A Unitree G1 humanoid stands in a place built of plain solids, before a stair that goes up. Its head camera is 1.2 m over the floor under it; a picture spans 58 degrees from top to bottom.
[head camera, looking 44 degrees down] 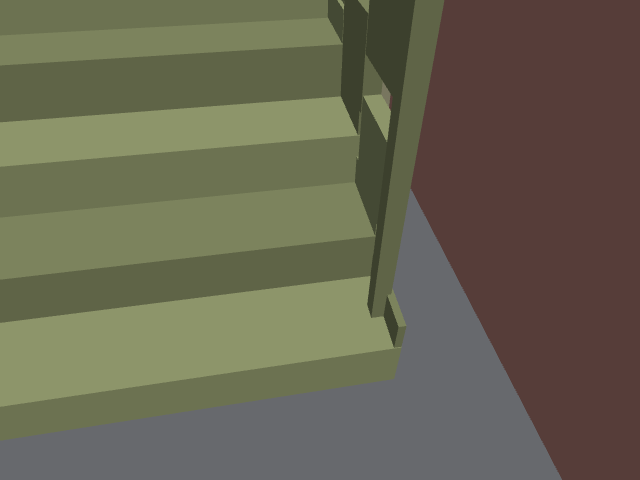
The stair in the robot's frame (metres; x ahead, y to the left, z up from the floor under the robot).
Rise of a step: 0.17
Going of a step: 0.26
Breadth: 1.32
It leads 9 degrees to the left of straight ahead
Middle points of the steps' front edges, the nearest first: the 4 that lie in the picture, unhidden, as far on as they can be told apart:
0.53 0.43 0.17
0.79 0.47 0.35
1.05 0.51 0.52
1.31 0.56 0.69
